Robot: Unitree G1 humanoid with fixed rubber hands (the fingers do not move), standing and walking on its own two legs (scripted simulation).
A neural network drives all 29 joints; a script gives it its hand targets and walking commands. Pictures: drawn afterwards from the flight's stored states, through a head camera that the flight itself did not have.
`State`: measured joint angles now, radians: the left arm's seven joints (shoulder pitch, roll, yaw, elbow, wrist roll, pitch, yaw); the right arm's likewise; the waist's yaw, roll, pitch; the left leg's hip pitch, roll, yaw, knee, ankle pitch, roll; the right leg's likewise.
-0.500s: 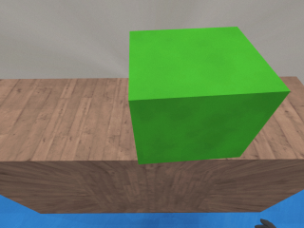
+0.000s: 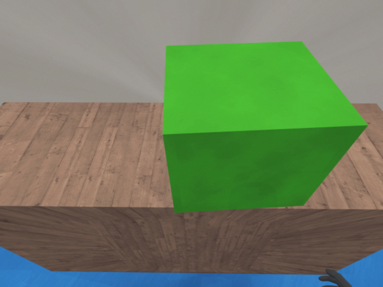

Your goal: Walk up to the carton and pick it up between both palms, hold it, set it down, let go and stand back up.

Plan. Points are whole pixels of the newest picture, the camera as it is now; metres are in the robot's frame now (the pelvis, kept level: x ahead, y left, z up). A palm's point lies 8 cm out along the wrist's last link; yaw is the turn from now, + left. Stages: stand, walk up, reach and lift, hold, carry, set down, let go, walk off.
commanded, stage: walk up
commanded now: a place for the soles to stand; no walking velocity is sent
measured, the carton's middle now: (237, 128) +0.45 -0.09 +0.08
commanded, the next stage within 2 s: stand in 1.72 s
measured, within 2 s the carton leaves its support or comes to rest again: neither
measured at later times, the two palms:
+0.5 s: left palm out of the picture +0.07 +0.21 -0.09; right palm out of the picture +0.10 -0.41 -0.12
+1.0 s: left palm out of the picture +0.10 +0.22 -0.10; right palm out of the picture +0.15 -0.39 -0.09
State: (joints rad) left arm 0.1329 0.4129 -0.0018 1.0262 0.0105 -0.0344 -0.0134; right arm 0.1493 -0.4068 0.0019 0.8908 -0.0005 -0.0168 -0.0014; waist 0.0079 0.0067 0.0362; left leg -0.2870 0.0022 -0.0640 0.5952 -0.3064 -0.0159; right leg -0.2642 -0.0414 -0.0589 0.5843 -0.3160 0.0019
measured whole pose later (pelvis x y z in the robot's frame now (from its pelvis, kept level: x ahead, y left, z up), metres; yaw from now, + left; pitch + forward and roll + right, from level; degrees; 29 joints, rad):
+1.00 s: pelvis +0.02 -0.09 +0.01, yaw +2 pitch -1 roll +0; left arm 0.12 0.37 0.00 1.03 0.01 -0.01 -0.02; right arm 0.14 -0.41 0.00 0.90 0.00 -0.02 -0.01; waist 0.00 0.02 0.04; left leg -0.24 0.00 -0.05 0.44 -0.18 -0.02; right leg -0.22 0.02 -0.04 0.45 -0.22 -0.04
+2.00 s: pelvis +0.03 -0.08 +0.01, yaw +1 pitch -2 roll +0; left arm 0.10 0.38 0.00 0.94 0.01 0.11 -0.01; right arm 0.10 -0.38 0.00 0.95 -0.04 -0.08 0.01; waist 0.00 0.01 0.10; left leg -0.21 0.01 -0.03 0.45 -0.21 -0.02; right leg -0.19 0.02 -0.03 0.45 -0.23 -0.04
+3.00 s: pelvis +0.04 -0.08 +0.02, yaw -1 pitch -4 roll +0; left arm 0.36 0.33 0.01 0.00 -0.11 0.31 0.07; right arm 0.38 -0.33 -0.03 0.28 0.07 -0.02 0.11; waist 0.03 -0.04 0.08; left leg -0.11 0.02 0.01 0.36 -0.18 -0.02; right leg -0.12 0.03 0.01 0.39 -0.21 -0.04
